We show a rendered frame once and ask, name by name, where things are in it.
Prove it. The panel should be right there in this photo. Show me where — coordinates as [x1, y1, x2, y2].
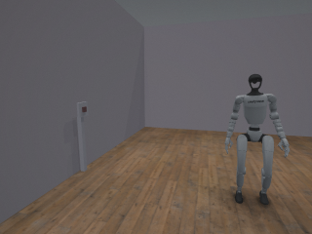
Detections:
[76, 101, 89, 172]

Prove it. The right robot upper arm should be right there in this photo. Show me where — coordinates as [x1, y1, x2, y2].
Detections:
[231, 95, 245, 120]

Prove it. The robot right shin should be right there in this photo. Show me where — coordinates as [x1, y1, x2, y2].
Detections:
[236, 168, 245, 193]

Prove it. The left robot forearm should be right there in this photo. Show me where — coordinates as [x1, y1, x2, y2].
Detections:
[273, 114, 286, 139]

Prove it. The left robot upper arm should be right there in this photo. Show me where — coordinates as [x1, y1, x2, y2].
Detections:
[266, 94, 279, 120]

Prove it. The right robot forearm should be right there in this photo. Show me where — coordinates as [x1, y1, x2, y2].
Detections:
[226, 113, 236, 137]

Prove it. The robot right hand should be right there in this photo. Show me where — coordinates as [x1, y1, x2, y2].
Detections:
[224, 136, 233, 154]

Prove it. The robot left foot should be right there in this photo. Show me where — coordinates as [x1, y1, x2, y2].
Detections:
[259, 190, 269, 205]

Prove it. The robot left hand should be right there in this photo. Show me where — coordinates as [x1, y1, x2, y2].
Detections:
[278, 137, 290, 158]

